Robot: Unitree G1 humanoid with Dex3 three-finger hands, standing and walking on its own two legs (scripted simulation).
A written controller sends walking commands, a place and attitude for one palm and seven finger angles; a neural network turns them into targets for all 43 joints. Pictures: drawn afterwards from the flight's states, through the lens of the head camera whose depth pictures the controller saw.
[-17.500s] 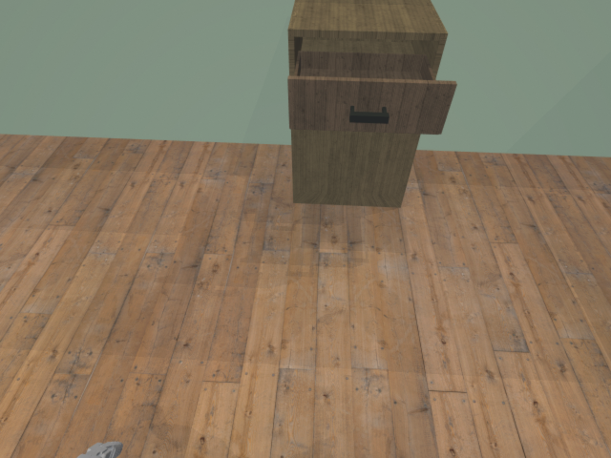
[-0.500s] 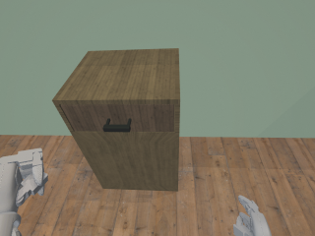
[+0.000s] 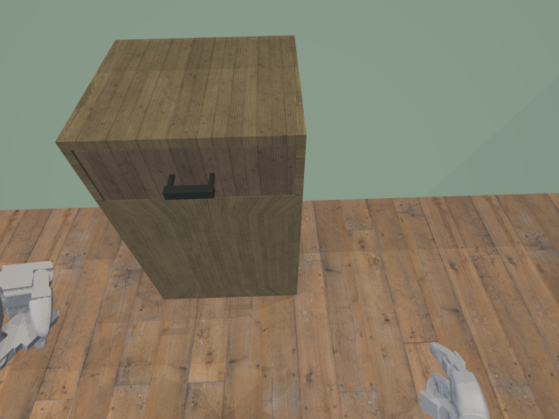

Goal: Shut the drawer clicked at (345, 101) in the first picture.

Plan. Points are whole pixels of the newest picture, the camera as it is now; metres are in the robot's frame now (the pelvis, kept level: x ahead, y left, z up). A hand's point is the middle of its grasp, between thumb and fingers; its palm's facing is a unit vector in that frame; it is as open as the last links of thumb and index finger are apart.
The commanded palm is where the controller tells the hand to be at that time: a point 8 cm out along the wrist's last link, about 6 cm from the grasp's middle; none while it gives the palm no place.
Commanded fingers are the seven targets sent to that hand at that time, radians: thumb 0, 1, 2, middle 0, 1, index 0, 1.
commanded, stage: step back with the hand held close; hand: left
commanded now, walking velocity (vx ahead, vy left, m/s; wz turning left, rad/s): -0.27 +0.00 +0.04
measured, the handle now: (190, 185) +0.59 +0.24 -0.09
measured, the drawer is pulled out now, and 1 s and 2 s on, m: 0.00 0.00 0.00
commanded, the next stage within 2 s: stop stepping back and stand still in 0.82 s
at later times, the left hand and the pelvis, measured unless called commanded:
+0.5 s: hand out of the picture +0.12 +0.25 +0.16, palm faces +0.37 -0.83 -0.43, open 3.3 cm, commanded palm +0.05 +0.30 +0.18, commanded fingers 0.00 0.90 0.90 -1.40 -1.60 -1.40 -1.60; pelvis -0.07 +0.02 -0.01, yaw +1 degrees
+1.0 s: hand out of the picture +0.06 +0.25 +0.16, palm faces +0.29 -0.83 -0.47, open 3.3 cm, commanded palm +0.00 +0.30 +0.18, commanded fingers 0.00 0.90 0.90 -1.40 -1.60 -1.40 -1.60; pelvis -0.13 +0.02 -0.02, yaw +0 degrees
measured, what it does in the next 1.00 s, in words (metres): walks backwards: right foot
